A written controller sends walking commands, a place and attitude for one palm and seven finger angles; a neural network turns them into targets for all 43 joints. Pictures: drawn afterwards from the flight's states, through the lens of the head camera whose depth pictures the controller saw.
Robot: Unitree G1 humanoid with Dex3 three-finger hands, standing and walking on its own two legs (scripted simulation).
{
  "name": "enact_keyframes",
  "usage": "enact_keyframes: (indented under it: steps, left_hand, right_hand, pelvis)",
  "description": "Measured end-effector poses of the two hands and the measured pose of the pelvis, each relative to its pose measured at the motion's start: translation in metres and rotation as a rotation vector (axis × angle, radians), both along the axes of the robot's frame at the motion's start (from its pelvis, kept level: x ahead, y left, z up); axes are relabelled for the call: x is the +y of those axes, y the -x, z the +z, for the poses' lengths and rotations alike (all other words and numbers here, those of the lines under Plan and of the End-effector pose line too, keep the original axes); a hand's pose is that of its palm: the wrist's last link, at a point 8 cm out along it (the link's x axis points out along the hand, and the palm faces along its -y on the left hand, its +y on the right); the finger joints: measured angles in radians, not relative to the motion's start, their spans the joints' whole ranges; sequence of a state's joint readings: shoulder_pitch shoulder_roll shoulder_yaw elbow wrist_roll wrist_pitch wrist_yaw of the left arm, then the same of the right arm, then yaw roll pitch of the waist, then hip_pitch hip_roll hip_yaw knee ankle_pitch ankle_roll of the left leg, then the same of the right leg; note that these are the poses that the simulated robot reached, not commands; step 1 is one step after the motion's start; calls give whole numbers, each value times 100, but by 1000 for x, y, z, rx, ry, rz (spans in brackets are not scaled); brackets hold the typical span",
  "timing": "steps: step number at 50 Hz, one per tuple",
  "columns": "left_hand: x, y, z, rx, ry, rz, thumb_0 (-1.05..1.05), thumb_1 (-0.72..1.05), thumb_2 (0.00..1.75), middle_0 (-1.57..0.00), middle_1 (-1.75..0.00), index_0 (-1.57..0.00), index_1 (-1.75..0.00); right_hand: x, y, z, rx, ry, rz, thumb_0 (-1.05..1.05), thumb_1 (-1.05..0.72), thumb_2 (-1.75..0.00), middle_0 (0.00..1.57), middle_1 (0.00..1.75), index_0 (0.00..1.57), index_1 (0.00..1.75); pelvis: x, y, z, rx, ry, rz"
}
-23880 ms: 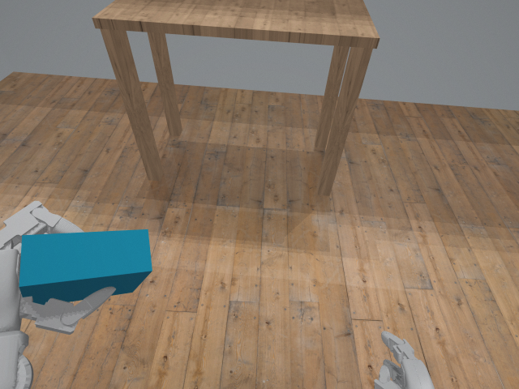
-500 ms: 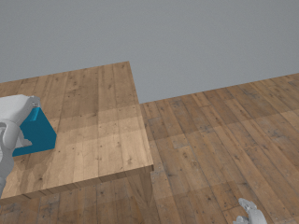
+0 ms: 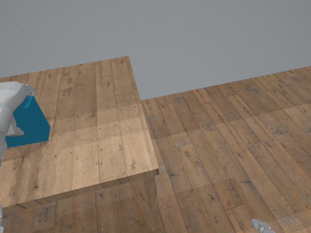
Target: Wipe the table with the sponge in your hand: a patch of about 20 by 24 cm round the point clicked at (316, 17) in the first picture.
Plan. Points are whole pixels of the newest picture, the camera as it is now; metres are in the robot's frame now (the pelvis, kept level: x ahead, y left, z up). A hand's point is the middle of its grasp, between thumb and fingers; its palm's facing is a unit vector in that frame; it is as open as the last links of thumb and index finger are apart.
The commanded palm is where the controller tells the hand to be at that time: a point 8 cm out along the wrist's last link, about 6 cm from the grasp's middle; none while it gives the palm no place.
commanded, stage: wipe forward along the first lane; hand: left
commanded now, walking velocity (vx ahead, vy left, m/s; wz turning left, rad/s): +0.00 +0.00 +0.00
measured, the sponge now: (21, 128) +0.32 +0.39 +0.10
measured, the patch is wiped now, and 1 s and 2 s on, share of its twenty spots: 0.15 0.20 0.40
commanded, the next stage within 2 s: slide across to the middle lane in 0.46 s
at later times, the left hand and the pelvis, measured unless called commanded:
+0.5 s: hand (19, 103) +0.37 +0.40 +0.14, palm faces -0.15 +0.08 -0.98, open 9.5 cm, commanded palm +0.36 +0.38 +0.17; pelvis -0.01 +0.00 +0.00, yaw -1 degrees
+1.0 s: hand (29, 95) +0.39 +0.38 +0.15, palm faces -0.09 +0.09 -0.99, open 9.5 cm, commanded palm +0.38 +0.35 +0.20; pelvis +0.01 +0.01 +0.00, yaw +0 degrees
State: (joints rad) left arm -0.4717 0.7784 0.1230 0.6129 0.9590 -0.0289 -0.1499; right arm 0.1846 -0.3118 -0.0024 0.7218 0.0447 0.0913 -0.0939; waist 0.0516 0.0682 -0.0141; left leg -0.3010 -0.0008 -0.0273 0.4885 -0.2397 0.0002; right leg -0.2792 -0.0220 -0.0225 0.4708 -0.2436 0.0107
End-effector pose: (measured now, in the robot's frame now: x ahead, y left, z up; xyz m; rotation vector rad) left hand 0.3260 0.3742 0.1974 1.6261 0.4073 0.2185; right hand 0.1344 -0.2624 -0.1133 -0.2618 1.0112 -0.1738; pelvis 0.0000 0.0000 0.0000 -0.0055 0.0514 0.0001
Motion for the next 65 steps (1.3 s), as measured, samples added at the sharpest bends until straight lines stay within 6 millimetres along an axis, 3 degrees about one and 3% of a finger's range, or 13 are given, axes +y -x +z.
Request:
enact_keyframes:
  steps: [13, 24, 32, 39, 47, 58, 65]
  left_hand:
    - [6, -14, -1, -1, -9, -24, 1, -54, 115, -83, -133, -84, -141]
    - [10, -34, -1, 22, -21, -14, 2, -54, 115, -83, -133, -84, -141]
    - [10, -35, -3, 15, -25, -35, 1, -54, 115, -83, -134, -83, -142]
    - [8, -34, -1, -10, -34, -47, 1, -53, 115, -82, -135, -83, -142]
    - [-2, -46, 3, -32, -26, -57, 0, -53, 115, -81, -136, -82, -144]
    - [-38, -72, 3, -66, -1, -122, 0, -51, 114, -79, -138, -80, -145]
    - [-56, -75, 0, -104, 19, -105, -1, -51, 114, -79, -138, -80, -145]
  right_hand:
    - [-10, 39, -8, 91, 10, -51, 1, -91, -90, 21, 30, 20, 29]
    - [-12, 58, -7, 116, 17, -82, 1, -91, -90, 21, 30, 20, 29]
    - [-10, 62, -10, 139, 12, -99, 1, -91, -90, 21, 30, 20, 29]
    - [-2, 48, -10, 134, -1, -80, 1, -91, -90, 21, 30, 20, 29]
    - [11, 15, -5, 84, -17, -39, 1, -91, -90, 21, 30, 20, 29]
    - [24, -28, 3, 18, -47, -14, 1, -91, -90, 21, 30, 20, 29]
    - [28, -47, 3, 4, -78, 3, 1, -91, -90, 21, 30, 20, 29]
  pelvis:
    - [1, 5, -3, 32, 1, -2]
    - [1, 9, -4, 60, 4, -8]
    - [4, 4, -5, 60, 5, -13]
    - [7, -2, -3, 49, 7, -3]
    - [10, -9, -1, 39, 7, 6]
    - [15, -26, 3, 33, 5, -5]
    - [14, -36, 4, 29, 1, -14]
